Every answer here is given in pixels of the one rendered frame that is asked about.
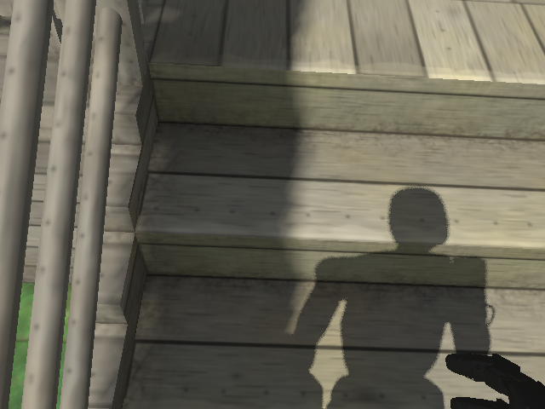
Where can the right robot hand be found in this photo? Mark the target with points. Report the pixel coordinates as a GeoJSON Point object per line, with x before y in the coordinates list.
{"type": "Point", "coordinates": [500, 374]}

